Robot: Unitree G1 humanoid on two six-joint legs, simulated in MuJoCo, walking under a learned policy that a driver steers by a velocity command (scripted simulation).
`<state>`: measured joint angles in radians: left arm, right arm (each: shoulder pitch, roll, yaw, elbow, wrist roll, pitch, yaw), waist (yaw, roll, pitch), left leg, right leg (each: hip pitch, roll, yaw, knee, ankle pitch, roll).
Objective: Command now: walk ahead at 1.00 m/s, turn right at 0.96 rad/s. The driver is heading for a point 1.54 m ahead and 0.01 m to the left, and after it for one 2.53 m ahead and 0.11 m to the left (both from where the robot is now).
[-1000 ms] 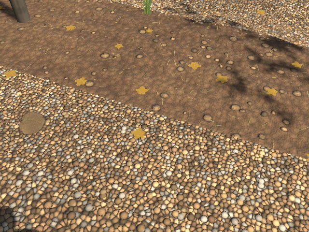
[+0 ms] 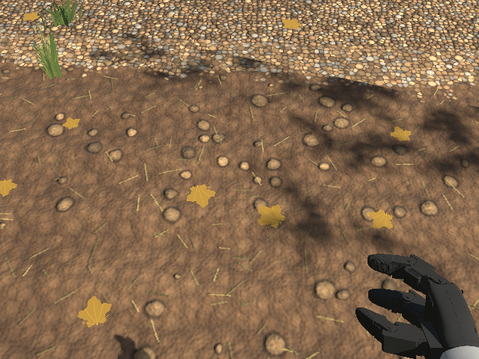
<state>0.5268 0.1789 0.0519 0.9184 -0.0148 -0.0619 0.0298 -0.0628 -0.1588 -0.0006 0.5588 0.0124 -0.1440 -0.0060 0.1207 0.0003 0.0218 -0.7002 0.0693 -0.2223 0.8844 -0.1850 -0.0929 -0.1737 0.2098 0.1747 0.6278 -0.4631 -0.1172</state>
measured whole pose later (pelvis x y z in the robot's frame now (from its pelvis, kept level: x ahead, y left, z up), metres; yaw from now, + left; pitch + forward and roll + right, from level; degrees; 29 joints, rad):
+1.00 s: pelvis +0.84 -0.13 -0.03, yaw +5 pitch -2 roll -3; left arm 0.27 0.27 0.05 0.79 -0.01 -0.08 0.00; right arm 0.19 -0.33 -0.08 0.67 0.03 -0.02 0.06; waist -0.03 0.02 0.07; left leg -0.57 -0.07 0.09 0.84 -0.28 0.17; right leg 0.02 -0.04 -0.09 1.19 -0.45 0.02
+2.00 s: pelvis +1.59 +0.16 +0.01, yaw +27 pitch +1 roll +2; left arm 0.35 0.30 0.04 0.78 -0.05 -0.06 0.01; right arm 0.22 -0.27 -0.05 0.70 -0.01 -0.10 0.02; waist 0.00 -0.05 0.03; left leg -0.31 0.03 0.08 0.54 -0.25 -0.01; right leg -0.46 -0.08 0.05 1.31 -0.31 -0.04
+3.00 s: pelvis +2.16 +0.35 +0.02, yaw -31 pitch +1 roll +2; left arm 0.14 0.35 0.08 0.58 -0.02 0.08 0.02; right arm 0.12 -0.28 -0.06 0.68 -0.03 0.00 -0.04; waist -0.02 -0.02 0.12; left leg -0.34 0.00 0.13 0.38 -0.07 0.04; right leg -0.58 -0.08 0.03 1.10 -0.38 0.08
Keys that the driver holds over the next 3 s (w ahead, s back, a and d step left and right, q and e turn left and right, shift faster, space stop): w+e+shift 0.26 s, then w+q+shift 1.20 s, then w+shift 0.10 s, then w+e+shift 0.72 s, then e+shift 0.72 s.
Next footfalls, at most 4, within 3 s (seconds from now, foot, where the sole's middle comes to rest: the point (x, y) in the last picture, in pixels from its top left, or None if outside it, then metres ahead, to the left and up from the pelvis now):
0.06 left None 0.26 0.19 -0.75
0.48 right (357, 340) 0.54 -0.24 -0.75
0.94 left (308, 198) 1.01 -0.09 -0.75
1.40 right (329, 113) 1.44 -0.16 -0.75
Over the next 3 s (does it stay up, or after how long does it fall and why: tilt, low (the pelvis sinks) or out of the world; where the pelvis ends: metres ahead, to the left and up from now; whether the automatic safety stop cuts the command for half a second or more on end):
stays up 2.16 0.35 0.02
